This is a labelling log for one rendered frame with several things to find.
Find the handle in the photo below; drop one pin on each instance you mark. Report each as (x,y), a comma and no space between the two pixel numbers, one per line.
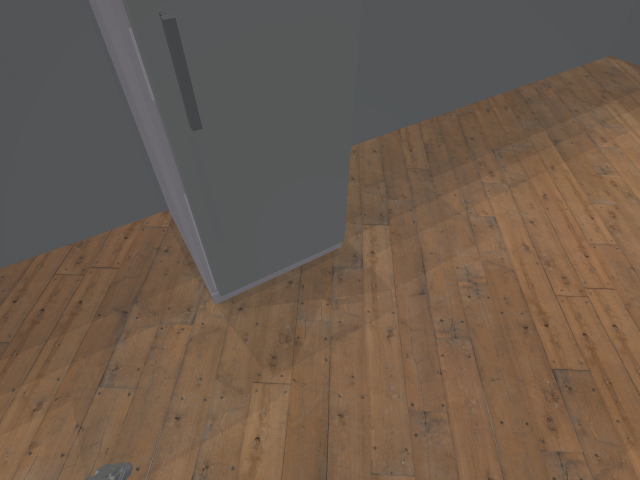
(179,62)

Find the fridge door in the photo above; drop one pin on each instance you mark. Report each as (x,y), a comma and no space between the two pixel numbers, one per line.
(274,82)

